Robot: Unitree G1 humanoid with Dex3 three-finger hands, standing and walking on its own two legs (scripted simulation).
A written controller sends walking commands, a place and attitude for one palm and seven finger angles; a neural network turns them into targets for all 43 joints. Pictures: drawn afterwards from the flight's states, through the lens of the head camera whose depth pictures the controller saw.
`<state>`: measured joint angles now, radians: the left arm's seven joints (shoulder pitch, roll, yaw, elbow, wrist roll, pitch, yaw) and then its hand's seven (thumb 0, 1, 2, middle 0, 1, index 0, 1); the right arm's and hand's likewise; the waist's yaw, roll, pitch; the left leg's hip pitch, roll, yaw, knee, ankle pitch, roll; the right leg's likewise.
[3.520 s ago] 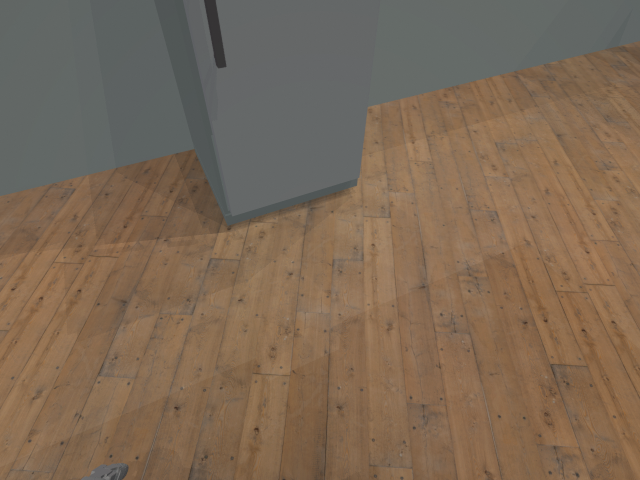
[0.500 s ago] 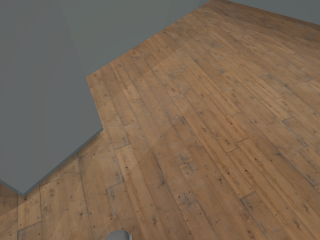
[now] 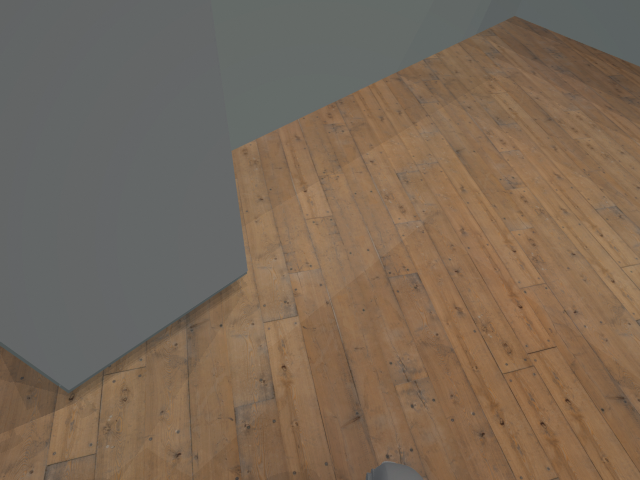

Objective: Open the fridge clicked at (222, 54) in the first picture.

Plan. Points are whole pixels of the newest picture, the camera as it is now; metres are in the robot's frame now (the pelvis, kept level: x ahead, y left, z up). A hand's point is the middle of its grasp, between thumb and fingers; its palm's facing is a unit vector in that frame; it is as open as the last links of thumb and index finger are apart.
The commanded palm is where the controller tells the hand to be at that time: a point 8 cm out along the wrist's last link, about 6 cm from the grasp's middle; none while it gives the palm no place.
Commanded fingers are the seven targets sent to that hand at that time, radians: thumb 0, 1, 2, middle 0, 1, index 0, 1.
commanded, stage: turn to face it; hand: left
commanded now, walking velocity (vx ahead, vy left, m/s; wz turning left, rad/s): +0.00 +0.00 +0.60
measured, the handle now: out of the picture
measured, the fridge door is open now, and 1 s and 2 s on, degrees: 0 0 0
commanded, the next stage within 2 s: take the last steps up to it in 1.20 s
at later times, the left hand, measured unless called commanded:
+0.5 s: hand out of the picture +0.04 +0.15 -0.15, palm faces +0.33 -0.90 -0.28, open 7.4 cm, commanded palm none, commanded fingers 0.00 0.90 0.90 -0.20 -0.30 -0.20 -0.30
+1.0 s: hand out of the picture -0.09 +0.19 -0.17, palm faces +0.61 -0.76 -0.25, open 7.4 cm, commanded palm none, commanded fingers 0.00 0.90 0.90 -0.20 -0.30 -0.20 -0.30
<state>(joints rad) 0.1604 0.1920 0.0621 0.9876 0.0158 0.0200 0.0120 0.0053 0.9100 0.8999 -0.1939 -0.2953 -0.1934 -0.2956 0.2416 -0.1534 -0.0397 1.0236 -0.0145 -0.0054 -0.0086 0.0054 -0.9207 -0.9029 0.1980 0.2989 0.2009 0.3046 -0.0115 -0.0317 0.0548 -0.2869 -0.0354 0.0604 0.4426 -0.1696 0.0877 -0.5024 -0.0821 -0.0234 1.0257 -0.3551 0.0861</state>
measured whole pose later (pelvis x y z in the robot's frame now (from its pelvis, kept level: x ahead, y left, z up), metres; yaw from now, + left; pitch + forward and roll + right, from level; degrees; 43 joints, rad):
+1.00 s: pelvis -0.01 -0.03 +0.00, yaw +35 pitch -1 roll -1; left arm 0.21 0.28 0.06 0.93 0.01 0.06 0.01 0.01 0.91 0.90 -0.19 -0.30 -0.19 -0.30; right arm 0.14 -0.20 -0.03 0.91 -0.01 0.03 0.01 0.01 -0.90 -0.90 0.20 0.30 0.20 0.30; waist 0.03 -0.03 0.08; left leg -0.22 -0.03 0.01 0.46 -0.21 0.05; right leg -0.47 -0.11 -0.03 1.03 -0.38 0.11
